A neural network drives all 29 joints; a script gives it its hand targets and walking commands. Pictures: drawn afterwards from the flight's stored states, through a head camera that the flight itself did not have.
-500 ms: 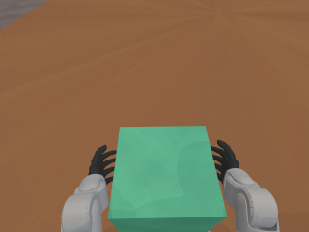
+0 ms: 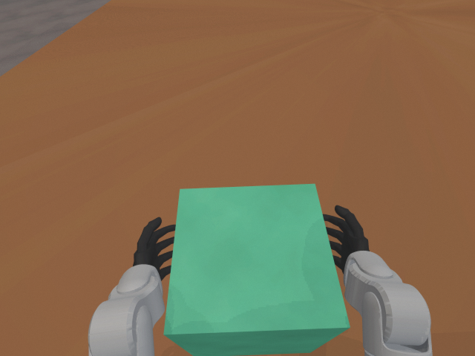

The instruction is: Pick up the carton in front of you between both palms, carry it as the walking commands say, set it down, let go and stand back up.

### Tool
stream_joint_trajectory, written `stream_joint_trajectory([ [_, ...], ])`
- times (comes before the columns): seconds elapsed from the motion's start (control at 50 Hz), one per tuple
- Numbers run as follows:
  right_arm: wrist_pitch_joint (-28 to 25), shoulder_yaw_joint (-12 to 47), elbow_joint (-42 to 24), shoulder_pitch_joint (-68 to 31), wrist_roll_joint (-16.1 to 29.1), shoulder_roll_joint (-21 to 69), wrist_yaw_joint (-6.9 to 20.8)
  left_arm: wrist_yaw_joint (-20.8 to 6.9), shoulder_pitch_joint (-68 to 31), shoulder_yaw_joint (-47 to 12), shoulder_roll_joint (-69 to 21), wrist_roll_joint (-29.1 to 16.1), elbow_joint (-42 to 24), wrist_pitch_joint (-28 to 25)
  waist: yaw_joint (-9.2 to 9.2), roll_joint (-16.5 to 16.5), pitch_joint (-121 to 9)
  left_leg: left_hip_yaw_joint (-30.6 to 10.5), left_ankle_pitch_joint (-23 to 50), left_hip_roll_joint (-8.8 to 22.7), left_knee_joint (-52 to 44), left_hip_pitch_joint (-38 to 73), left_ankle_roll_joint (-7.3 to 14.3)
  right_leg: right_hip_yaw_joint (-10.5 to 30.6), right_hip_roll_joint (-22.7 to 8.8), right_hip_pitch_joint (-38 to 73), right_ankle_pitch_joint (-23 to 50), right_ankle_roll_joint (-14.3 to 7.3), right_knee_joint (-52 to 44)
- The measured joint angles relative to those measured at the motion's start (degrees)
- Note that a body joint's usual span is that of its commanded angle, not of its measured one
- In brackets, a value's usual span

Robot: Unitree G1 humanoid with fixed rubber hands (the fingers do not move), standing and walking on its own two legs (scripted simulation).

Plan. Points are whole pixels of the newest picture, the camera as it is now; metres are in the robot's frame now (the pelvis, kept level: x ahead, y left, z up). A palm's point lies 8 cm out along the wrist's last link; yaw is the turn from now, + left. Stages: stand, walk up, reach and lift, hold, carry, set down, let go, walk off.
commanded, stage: carry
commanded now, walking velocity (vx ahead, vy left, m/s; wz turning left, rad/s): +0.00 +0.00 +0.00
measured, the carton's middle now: (250, 277) +0.25 +0.01 +0.01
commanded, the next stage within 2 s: hold in 1.52 s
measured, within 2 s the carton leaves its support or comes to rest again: neither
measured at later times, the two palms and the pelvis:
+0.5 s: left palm (148, 239) +0.28 +0.16 +0.09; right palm (338, 230) +0.28 -0.14 +0.09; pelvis +0.05 +0.02 -0.01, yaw +0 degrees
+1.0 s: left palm (149, 255) +0.26 +0.16 +0.07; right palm (338, 247) +0.26 -0.14 +0.07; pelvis +0.02 +0.02 +0.00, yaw -1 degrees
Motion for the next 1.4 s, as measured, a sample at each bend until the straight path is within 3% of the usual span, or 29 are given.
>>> stream_joint_trajectory([
  [0.32,0.9,-0.9,2.3,-0.3,0.6,-0.1,-0.3,0.4,-1.5,0.0,0.2,0.6,1.8,2.6,-1.46,-2.0,-4.0,1.0,-8.1,-1.2,2.4,3.2,0.5,1.4,-2.0,0.2,-8.4,2.3,7.9],
  [0.68,1.0,-0.7,1.8,0.1,0.5,0.0,-0.2,0.5,-1.1,-0.1,0.1,0.6,1.3,2.6,-0.97,-1.9,-3.4,1.2,-6.8,-1.8,1.3,3.8,1.2,1.5,-2.3,1.0,-6.7,2.6,6.4],
  [0.86,-0.1,-1.1,7.1,-1.8,-1.8,-0.2,1.1,-0.7,-3.1,0.2,0.3,2.6,6.5,1.6,-1.06,-2.0,-3.1,1.3,-5.2,-2.0,0.7,3.3,1.4,1.6,-2.4,0.8,-4.8,2.3,5.1],
  [1.12,-8.6,-2.7,20.2,-6.9,-6.3,-0.2,4.1,-3.7,-8.1,1.8,0.3,7.0,19.6,-7.0,-0.85,-2.2,-1.2,1.6,-3.7,-2.1,0.7,1.8,1.7,1.8,-2.4,-0.4,-2.7,2.0,4.1],
  [1.4,-24.2,-8.2,40.1,-14.8,-12.0,0.8,6.3,-6.5,-16.1,7.4,-0.6,12.9,40.0,-23.0,-1.07,-2.1,0.6,1.5,-3.3,-2.1,1.4,0.6,1.8,1.8,-2.5,-1.2,-1.9,1.9,4.1],
])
